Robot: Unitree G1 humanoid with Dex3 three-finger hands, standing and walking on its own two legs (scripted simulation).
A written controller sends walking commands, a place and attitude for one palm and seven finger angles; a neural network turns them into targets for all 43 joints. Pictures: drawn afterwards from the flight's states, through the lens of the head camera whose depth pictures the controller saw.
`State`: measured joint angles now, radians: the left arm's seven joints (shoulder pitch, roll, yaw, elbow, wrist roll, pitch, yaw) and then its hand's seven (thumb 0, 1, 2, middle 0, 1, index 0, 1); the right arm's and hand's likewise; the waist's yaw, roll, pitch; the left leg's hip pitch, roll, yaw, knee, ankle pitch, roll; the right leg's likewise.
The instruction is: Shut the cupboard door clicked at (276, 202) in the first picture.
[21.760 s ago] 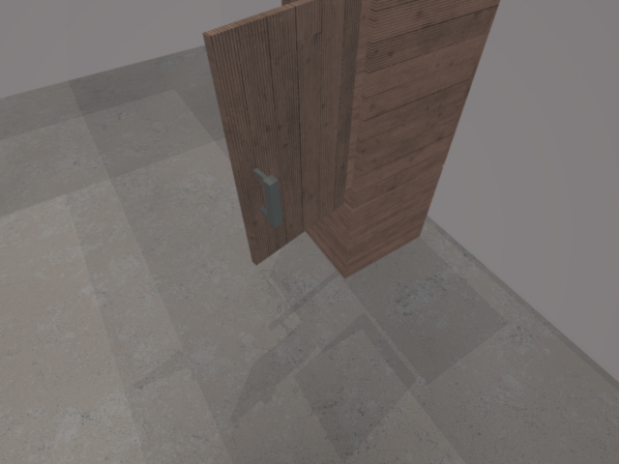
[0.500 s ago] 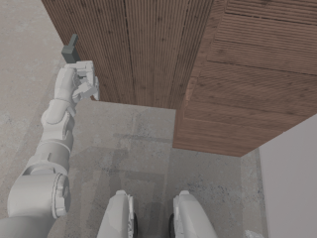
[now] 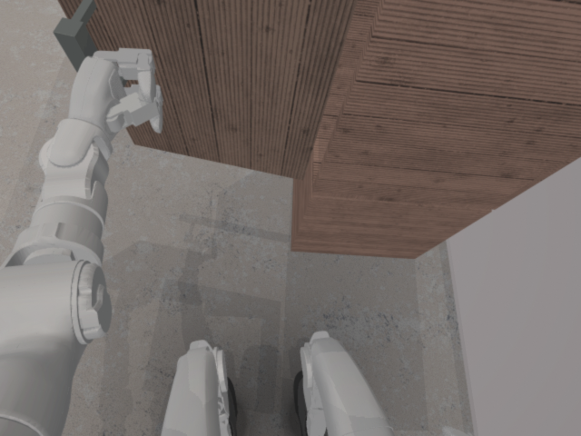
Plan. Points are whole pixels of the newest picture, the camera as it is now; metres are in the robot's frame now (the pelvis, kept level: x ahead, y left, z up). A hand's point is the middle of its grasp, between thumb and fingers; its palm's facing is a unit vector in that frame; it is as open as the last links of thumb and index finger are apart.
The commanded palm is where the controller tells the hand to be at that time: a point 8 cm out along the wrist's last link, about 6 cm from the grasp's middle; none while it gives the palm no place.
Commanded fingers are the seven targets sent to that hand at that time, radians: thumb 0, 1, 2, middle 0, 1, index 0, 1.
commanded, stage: push the door shut along its arc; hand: left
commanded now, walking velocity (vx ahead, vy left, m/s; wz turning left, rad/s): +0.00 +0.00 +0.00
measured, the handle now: (99, 60) +0.60 +0.20 +0.06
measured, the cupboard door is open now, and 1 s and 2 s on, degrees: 82 67 67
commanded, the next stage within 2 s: pull the fist back off the door in 0.70 s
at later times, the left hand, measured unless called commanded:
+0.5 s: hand (183, 72) +0.57 +0.09 +0.07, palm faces -0.34 -0.94 -0.05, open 2.9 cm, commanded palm +0.59 +0.12 +0.06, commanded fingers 0.00 0.90 0.90 -1.30 -1.50 -1.30 -1.50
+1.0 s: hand (196, 53) +0.61 +0.08 +0.06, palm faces +0.08 -1.00 +0.04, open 3.1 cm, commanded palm +0.58 +0.09 +0.06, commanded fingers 0.00 0.90 0.90 -1.30 -1.50 -1.30 -1.50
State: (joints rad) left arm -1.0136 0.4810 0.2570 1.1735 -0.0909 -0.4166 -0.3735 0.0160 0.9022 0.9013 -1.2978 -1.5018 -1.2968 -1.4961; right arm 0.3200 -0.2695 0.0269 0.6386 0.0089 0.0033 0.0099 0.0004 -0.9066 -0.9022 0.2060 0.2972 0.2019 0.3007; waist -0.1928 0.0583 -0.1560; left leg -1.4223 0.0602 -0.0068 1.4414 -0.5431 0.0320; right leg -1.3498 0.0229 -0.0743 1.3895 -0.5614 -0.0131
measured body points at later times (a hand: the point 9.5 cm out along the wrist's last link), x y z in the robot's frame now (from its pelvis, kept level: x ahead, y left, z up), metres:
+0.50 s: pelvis +0.00 -0.01 -0.02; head +0.19 +0.01 +0.39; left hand +0.58 +0.15 +0.07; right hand -0.01 -0.28 -0.12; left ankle +0.05 +0.10 -0.58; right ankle +0.04 -0.12 -0.58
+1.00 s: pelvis -0.01 -0.01 -0.02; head +0.20 +0.01 +0.37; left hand +0.60 +0.13 +0.06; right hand -0.04 -0.25 -0.13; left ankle +0.05 +0.10 -0.58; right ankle +0.04 -0.12 -0.58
